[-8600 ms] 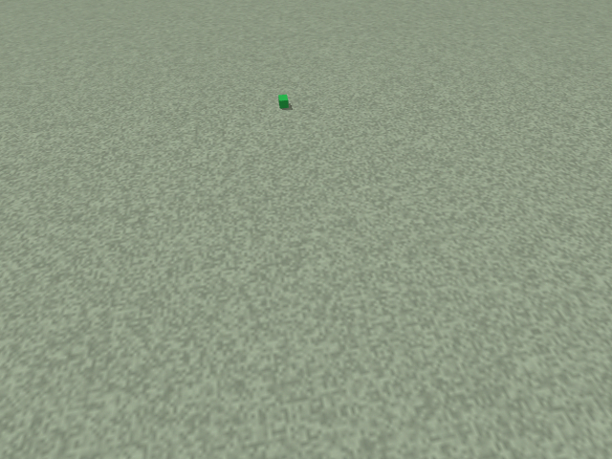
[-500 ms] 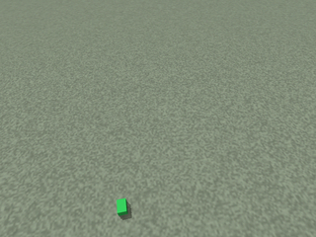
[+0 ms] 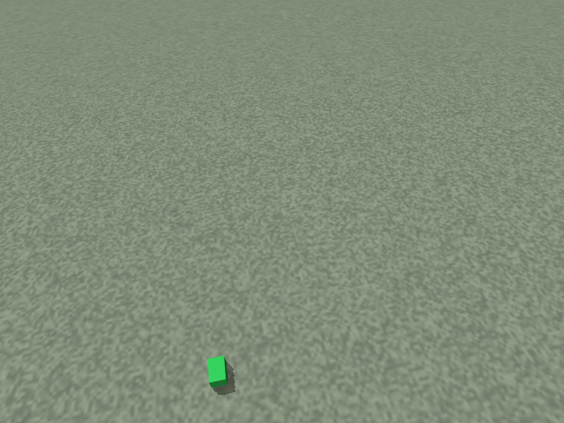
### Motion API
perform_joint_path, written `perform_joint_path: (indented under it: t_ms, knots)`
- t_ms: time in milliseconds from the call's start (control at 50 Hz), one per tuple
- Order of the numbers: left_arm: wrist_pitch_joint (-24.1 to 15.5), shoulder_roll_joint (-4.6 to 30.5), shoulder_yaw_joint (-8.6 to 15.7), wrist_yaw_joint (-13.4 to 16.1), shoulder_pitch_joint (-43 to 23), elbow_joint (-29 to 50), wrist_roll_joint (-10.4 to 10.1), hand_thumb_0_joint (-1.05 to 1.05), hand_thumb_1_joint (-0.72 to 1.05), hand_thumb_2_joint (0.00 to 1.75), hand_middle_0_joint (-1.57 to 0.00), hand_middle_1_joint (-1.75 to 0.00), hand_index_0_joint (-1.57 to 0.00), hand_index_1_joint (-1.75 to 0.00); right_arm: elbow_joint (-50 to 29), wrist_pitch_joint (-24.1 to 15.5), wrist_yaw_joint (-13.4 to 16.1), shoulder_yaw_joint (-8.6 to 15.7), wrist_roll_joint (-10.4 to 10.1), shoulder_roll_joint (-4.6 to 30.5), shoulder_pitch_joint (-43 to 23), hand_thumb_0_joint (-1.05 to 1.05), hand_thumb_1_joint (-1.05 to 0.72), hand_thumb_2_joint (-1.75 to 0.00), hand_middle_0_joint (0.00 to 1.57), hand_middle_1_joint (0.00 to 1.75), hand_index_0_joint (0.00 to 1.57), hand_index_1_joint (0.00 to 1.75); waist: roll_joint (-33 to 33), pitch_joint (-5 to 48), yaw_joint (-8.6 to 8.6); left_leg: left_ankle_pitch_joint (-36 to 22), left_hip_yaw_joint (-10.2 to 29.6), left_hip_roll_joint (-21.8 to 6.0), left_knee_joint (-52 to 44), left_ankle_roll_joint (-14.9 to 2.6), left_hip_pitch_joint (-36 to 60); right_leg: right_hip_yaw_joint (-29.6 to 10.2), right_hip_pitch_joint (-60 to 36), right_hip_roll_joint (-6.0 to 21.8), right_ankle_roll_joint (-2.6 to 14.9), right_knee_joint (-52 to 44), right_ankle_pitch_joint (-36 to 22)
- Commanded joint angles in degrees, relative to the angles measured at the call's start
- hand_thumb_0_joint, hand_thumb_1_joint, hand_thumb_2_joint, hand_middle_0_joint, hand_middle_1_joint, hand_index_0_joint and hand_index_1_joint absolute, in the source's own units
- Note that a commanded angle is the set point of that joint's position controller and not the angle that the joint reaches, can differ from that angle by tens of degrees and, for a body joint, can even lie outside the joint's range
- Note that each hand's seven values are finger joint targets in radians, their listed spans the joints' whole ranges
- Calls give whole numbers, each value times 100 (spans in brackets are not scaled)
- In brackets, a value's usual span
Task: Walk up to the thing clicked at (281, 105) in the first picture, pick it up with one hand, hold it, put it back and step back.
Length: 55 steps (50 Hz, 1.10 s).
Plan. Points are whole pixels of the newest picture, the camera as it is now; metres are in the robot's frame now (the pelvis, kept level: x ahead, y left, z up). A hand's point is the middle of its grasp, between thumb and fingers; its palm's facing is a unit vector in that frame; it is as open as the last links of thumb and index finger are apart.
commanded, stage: stand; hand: left
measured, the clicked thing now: (217, 371) +0.45 +0.26 -0.76
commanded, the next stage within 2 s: rise first in 1.26 s
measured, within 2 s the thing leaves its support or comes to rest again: neither
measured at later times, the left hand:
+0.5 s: hand out of the picture +0.08 +0.25 -0.15, palm faces -0.02 -0.94 -0.35, open 7.4 cm
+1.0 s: hand out of the picture +0.08 +0.25 -0.15, palm faces -0.02 -0.94 -0.35, open 7.4 cm
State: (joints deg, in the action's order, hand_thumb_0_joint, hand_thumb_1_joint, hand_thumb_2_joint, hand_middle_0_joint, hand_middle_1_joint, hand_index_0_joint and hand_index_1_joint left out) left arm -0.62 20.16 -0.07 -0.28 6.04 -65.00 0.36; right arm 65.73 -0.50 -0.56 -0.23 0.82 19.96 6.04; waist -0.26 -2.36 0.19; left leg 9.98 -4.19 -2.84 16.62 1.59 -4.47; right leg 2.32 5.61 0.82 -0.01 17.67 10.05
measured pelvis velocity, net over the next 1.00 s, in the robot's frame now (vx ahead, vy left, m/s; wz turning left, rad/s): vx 0.00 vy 0.00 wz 0.00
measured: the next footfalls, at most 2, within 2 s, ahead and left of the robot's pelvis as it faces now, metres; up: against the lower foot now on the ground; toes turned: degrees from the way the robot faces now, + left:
none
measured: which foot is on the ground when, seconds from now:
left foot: down 0.00-1.00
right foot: down 0.00-1.00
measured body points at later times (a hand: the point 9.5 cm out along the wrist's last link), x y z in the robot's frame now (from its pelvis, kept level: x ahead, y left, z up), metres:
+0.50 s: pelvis +0.00 +0.00 +0.00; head +0.01 -0.01 +0.45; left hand +0.08 +0.30 -0.13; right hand +0.07 -0.30 -0.14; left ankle -0.01 +0.13 -0.75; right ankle +0.00 -0.12 -0.75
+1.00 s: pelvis +0.00 +0.00 +0.00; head +0.01 -0.01 +0.45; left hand +0.08 +0.30 -0.13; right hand +0.07 -0.30 -0.14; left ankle -0.01 +0.13 -0.75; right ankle +0.00 -0.12 -0.75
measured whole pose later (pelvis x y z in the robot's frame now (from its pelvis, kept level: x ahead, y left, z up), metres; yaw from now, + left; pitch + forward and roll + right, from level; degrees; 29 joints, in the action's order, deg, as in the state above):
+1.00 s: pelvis +0.00 +0.00 +0.00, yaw +0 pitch -2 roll +0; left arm -0.6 20.1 0.1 -0.2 6.1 -64.8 0.4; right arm 65.3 -0.5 -0.4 -0.2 0.8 20.0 6.4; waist -0.4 -2.6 0.2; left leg 10.3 -4.3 -3.0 16.5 1.8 -4.1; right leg 2.2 5.4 0.6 0.2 17.8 10.4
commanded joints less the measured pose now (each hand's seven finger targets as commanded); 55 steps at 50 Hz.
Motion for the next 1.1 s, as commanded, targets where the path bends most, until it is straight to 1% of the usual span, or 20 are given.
perform_joint_path:
  t_ms: [0, 20, 40, 60, 140, 220, 260, 300, 320, 360, 460, 480, 580, 660, 720, 820, 880, 940, 1040, 1080]
  knots:
    - [-109, 1279, 230, 81, -264, 344, 3, 0, 90, 90, -20, -30, -20, -30, -329, -117, 94, 236, -5, 1185, -210, 0, -90, -90, 20, 30, 20, 30, 44, 328, 8, -729, 567, -632, -276, -162, 56, -590, 54, 742, 119, -293, -830]
    - [-114, 1239, 219, 81, -218, 351, 11, 0, 90, 90, -20, -30, -20, -30, -347, -114, 91, 253, -7, 1253, -251, 0, -90, -90, 20, 30, 20, 30, -31, 389, -24, -729, 552, -653, -217, -200, 116, -591, 11, 764, 125, -313, -880]
    - [-113, 1257, 219, 77, -213, 338, 17, 0, 90, 90, -20, -30, -20, -30, -340, -113, 92, 241, -10, 1198, -257, 0, -90, -90, 20, 30, 20, 30, 67, 384, -14, -751, 570, -647, -247, -183, 107, -570, 50, 746, 117, -299, -867]
    - [-113, 1271, 231, 76, -217, 351, 24, 0, 90, 90, -20, -30, -20, -30, -359, -113, 96, 258, -12, 1239, -245, 0, -90, -90, 20, 30, 20, 30, 32, 434, 0, -730, 541, -648, -211, -208, 150, -600, 20, 765, 135, -295, -900]
    - [-124, 1262, 221, 82, -194, 334, 4, 0, 90, 90, -20, -30, -20, -30, -340, -112, 90, 247, -18, 1220, -214, 0, -90, -90, 20, 30, 20, 30, 63, 356, -1, -728, 576, -640, -244, -183, 110, -571, 63, 748, 111, -307, -861]
    - [-122, 1264, 226, 77, -242, 361, 23, 0, 90, 90, -20, -30, -20, -30, -357, -114, 102, 241, -8, 1217, -210, 0, -90, -90, 20, 30, 20, 30, -15, 505, 6, -810, 544, -652, -181, -211, 157, -627, -48, 793, 135, -254, -1073]
    - [-118, 1280, 225, 82, -243, 354, 5, 0, 90, 90, -20, -30, -20, -30, -349, -117, 100, 237, -5, 1202, -175, 0, -90, -90, 20, 30, 20, 30, 25, 399, 17, -838, 560, -641, -236, -181, 105, -593, 20, 763, 120, -259, -1005]
    - [-120, 1256, 209, 77, -202, 358, 16, 0, 90, 90, -20, -30, -20, -30, -349, -120, 100, 246, 0, 1238, -229, 0, -90, -90, 20, 30, 20, 30, 4, 432, -18, -868, 548, -663, -182, -194, 175, -587, 51, 762, 122, -258, -1031]
    - [-116, 1259, 212, 84, -218, 360, 17, 0, 90, 90, -20, -30, -20, -30, -348, -115, 101, 250, -11, 1216, -214, 0, -90, -90, 20, 30, 20, 30, 54, 433, 4, -870, 557, -663, -191, -184, 167, -574, 33, 755, 124, -249, -1014]
    - [-116, 1256, 205, 81, -193, 339, 17, 0, 90, 90, -20, -30, -20, -30, -336, -108, 100, 235, -13, 1205, -210, 0, -90, -90, 20, 30, 20, 30, 79, 312, -3, -740, 538, -637, -213, -182, 114, -597, 104, 750, 104, -317, -941]
    - [-130, 1285, 212, 92, -201, 340, 11, 0, 90, 90, -20, -30, -20, -30, -337, -95, 80, 238, -13, 1181, -198, 0, -90, -90, 20, 30, 20, 30, 120, 337, 5, -658, 551, -634, -229, -182, 92, -589, 44, 757, 111, -343, -892]
    - [-130, 1294, 224, 95, -213, 362, 20, 0, 90, 90, -20, -30, -20, -30, -358, -95, 88, 256, -12, 1217, -204, 0, -90, -90, 20, 30, 20, 30, 84, 437, 16, -693, 522, -632, -187, -201, 192, -619, 57, 774, 121, -317, -963]
    - [-134, 1276, 215, 100, -205, 362, 12, 0, 90, 90, -20, -30, -20, -30, -348, -95, 84, 254, -6, 1215, -187, 0, -90, -90, 20, 30, 20, 30, 53, 351, 14, -694, 548, -635, -200, -175, 101, -592, 62, 747, 112, -338, -916]
    - [-127, 1261, 213, 89, -175, 367, 21, 0, 90, 90, -20, -30, -20, -30, -364, -98, 88, 253, -16, 1207, -204, 0, -90, -90, 20, 30, 20, 30, 3, 433, 13, -653, 525, -643, -177, -189, 154, -622, 30, 764, 145, -290, -985]
    - [-138, 1270, 221, 94, -180, 365, 26, 0, 90, 90, -20, -30, -20, -30, -384, -103, 87, 252, -14, 1212, -237, 0, -90, -90, 20, 30, 20, 30, 21, 491, 6, -841, 523, -660, -147, -211, 226, -609, -20, 772, 134, -257, -1216]
    - [-128, 1259, 232, 92, -173, 349, -7, 0, 90, 90, -20, -30, -20, -30, -371, -108, 98, 242, -16, 1218, -190, 0, -90, -90, 20, 30, 20, 30, 30, 331, -6, -813, 556, -657, -241, -185, 150, -589, 43, 743, 117, -277, -1033]
    - [-127, 1268, 232, 92, -206, 374, 28, 0, 90, 90, -20, -30, -20, -30, -395, -106, 102, 247, -5, 1214, -195, 0, -90, -90, 20, 30, 20, 30, 34, 460, 6, -812, 520, -663, -177, -198, 191, -605, -7, 764, 128, -262, -1109]
    - [-115, 1269, 238, 90, -237, 372, 15, 0, 90, 90, -20, -30, -20, -30, -395, -105, 108, 240, -11, 1191, -205, 0, -90, -90, 20, 30, 20, 30, 52, 354, 11, -834, 519, -643, -218, -180, 137, -590, 26, 743, 125, -256, -1105]
    - [-128, 1267, 230, 86, -169, 370, 16, 0, 90, 90, -20, -30, -20, -30, -395, -109, 102, 252, -13, 1231, -202, 0, -90, -90, 20, 30, 20, 30, 27, 438, -2, -811, 523, -661, -194, -214, 219, -611, 7, 758, 132, -265, -1093]
    - [-134, 1253, 227, 92, -193, 364, 18, 0, 90, 90, -20, -30, -20, -30, -390, -104, 98, 240, -7, 1205, -182, 0, -90, -90, 20, 30, 20, 30, 40, 341, -1, -786, 530, -647, -218, -202, 129, -593, 24, 752, 105, -299, -1099]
